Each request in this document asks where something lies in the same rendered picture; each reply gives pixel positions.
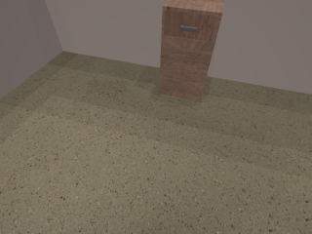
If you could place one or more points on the handle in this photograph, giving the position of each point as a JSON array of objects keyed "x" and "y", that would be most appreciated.
[{"x": 188, "y": 28}]

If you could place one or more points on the cabinet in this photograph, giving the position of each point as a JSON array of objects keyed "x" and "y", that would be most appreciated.
[{"x": 184, "y": 62}]

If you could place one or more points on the drawer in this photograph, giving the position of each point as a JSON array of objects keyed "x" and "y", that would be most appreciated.
[{"x": 205, "y": 25}]

